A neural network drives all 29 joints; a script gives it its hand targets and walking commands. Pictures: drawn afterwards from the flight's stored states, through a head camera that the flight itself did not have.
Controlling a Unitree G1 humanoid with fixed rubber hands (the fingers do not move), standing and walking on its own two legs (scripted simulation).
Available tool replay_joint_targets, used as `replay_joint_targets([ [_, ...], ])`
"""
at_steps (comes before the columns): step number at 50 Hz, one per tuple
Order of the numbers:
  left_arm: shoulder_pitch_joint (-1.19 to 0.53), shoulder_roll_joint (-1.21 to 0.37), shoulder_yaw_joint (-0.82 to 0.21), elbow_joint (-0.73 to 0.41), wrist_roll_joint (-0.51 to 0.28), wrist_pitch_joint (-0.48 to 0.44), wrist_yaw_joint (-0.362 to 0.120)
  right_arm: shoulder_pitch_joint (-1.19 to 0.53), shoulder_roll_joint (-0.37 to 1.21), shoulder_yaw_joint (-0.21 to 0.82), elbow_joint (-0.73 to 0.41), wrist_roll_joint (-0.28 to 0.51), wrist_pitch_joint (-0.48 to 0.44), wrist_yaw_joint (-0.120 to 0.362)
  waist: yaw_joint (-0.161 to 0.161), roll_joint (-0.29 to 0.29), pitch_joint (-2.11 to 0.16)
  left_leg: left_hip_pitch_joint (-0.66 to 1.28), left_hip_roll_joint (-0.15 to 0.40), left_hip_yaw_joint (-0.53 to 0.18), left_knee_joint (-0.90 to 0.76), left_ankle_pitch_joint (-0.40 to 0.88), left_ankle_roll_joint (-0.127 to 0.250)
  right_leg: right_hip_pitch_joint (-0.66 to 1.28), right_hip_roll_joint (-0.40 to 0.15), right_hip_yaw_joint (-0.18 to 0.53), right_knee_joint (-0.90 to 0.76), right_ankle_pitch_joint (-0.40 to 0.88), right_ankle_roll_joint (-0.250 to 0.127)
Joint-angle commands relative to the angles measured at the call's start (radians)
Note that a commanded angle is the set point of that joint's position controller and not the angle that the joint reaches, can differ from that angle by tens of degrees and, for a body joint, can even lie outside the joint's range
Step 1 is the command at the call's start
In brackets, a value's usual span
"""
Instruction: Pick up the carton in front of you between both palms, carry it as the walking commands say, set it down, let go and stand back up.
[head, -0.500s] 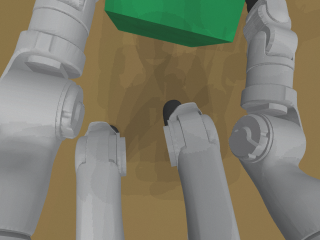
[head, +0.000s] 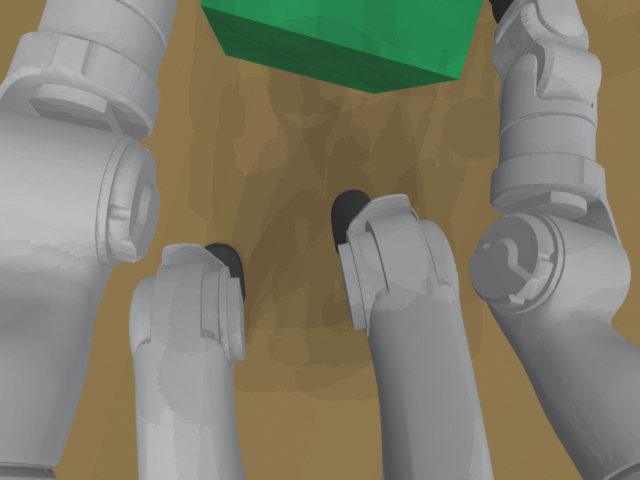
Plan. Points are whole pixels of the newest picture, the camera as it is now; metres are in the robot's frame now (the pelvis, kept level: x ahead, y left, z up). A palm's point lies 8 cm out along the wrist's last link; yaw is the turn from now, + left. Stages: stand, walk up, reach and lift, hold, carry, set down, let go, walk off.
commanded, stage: set down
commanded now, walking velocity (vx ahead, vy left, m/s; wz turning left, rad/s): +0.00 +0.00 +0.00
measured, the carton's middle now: out of the picture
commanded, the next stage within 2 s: let go in 1.80 s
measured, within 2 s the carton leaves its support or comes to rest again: neither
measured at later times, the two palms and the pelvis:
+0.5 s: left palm out of the picture +0.60 +0.01 -0.19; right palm out of the picture +0.49 -0.28 -0.19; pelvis +0.00 +0.00 -0.01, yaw -1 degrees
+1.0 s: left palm out of the picture +0.63 +0.01 -0.12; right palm out of the picture +0.49 -0.33 -0.13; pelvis -0.01 -0.01 +0.00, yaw -3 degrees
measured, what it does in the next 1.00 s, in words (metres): stands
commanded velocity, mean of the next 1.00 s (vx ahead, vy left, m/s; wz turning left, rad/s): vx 0.00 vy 0.00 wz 0.00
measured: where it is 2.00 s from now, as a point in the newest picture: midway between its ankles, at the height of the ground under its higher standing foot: (292, 295)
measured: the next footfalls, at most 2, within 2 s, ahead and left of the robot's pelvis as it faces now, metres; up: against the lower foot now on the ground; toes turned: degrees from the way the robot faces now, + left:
none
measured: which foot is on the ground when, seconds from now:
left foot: down 0.00-1.00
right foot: down 0.00-1.00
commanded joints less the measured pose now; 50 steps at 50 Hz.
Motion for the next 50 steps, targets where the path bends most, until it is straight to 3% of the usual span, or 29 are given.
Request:
replay_joint_targets([
  [1,-0.369,-0.708,-0.091,-0.121,-0.040,-0.041,-0.195,-0.549,0.516,0.272,-0.025,0.052,-0.025,0.190,-0.134,0.152,-0.957,0.337,0.029,0.044,-0.205,0.229,0.018,0.495,0.051,-0.124,-0.089,0.330,-0.059],
  [11,-0.301,-0.615,-0.024,-0.067,0.038,-0.029,-0.209,-0.467,0.455,0.175,0.041,-0.003,-0.023,0.188,-0.092,0.154,-0.816,0.301,0.046,0.025,-0.200,0.185,0.021,0.416,0.054,-0.105,-0.078,0.255,-0.065],
  [21,-0.267,-0.543,-0.032,-0.070,0.074,-0.027,-0.197,-0.395,0.382,0.105,0.097,-0.024,-0.044,0.167,-0.087,0.153,-0.798,0.371,0.069,0.004,-0.179,0.254,0.012,0.377,0.051,-0.115,-0.054,0.265,-0.052],
  [24,-0.256,-0.316,-0.028,-0.093,0.068,-0.043,-0.149,-0.300,0.175,0.026,0.134,-0.033,-0.077,0.109,-0.108,0.151,-0.832,0.430,0.088,0.004,-0.171,0.288,-0.008,0.405,0.037,-0.131,-0.048,0.292,-0.037],
  [27,-0.257,0.088,-0.045,-0.127,0.011,-0.067,-0.054,-0.184,-0.219,-0.055,0.180,0.006,-0.159,-0.012,-0.145,0.148,-0.912,0.503,0.118,-0.022,-0.159,0.351,-0.030,0.444,0.018,-0.137,-0.037,0.345,-0.030],
  [30,-0.337,0.171,-0.100,-0.147,-0.074,-0.072,-0.016,-0.257,-0.335,-0.009,0.175,0.092,-0.216,-0.082,-0.158,0.151,-1.028,0.528,0.138,-0.045,-0.125,0.424,-0.037,0.489,0.007,-0.122,-0.027,0.431,-0.032],
  [37,-0.397,0.179,-0.225,-0.221,-0.203,-0.074,-0.033,-0.320,-0.344,0.157,0.164,0.282,-0.215,-0.086,-0.175,0.178,-1.209,0.551,0.150,0.007,-0.106,0.378,-0.022,0.667,-0.007,-0.106,-0.037,0.554,-0.056],
  [44,-0.413,0.259,-0.154,-0.265,-0.171,-0.029,-0.032,-0.330,-0.352,0.217,0.052,0.327,-0.151,-0.129,-0.160,0.142,-1.399,0.524,0.120,0.076,-0.143,0.230,-0.004,0.922,0.023,-0.103,-0.099,0.556,-0.061],
  [47,-0.376,0.283,-0.098,-0.259,-0.140,0.001,-0.031,-0.323,-0.330,0.241,-0.011,0.325,-0.109,-0.151,-0.129,0.092,-1.462,0.485,0.105,0.095,-0.196,0.177,0.011,1.031,0.035,-0.102,-0.144,0.546,-0.059],
  [50,-0.321,0.292,-0.039,-0.188,-0.102,0.023,-0.040,-0.305,-0.271,0.253,-0.019,0.312,-0.074,-0.160,-0.088,0.040,-1.370,0.403,0.102,0.098,-0.260,0.110,0.030,0.992,0.037,-0.102,-0.201,0.463,-0.046],
])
